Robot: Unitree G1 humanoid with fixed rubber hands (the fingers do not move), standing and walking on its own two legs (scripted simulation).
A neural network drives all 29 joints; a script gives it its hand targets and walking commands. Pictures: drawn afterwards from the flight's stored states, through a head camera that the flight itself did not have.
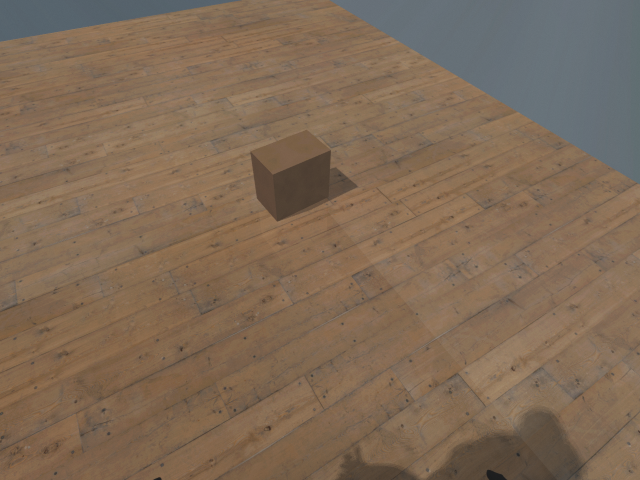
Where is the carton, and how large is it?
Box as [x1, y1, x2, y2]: [250, 130, 330, 221]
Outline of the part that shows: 307,130 250,151 257,198 277,221 328,196 330,150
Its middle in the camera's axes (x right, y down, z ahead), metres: -0.13 -0.28 +1.70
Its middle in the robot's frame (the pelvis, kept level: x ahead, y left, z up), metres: +1.38 +0.11 -0.63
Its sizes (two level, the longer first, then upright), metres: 0.281 0.179 0.265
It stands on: the floor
